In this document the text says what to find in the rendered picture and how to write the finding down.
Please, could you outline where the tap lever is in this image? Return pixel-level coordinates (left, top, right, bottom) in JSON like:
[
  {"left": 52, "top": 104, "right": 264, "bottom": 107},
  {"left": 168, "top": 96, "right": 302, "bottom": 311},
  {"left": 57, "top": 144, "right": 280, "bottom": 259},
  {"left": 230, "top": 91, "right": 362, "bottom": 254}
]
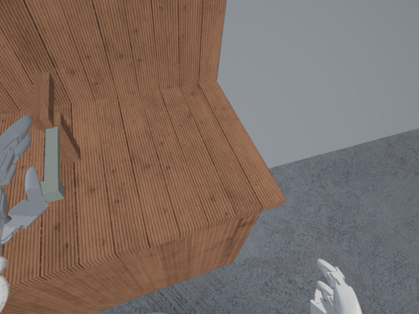
[{"left": 40, "top": 127, "right": 65, "bottom": 203}]

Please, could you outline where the left robot hand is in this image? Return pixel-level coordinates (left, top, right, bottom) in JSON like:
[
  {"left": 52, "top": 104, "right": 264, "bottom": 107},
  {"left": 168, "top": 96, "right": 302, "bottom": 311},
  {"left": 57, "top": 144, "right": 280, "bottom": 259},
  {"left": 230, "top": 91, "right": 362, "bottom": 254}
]
[{"left": 0, "top": 115, "right": 49, "bottom": 254}]

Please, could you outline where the counter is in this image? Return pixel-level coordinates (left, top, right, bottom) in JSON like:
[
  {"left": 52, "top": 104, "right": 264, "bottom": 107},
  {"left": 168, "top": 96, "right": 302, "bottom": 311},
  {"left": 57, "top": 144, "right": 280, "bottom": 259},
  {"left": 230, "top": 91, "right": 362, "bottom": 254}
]
[{"left": 0, "top": 0, "right": 286, "bottom": 314}]

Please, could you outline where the right robot hand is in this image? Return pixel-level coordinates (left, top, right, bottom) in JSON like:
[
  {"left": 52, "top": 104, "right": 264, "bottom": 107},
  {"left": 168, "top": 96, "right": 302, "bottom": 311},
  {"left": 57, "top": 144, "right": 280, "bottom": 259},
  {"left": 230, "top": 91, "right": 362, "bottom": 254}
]
[{"left": 310, "top": 258, "right": 362, "bottom": 314}]

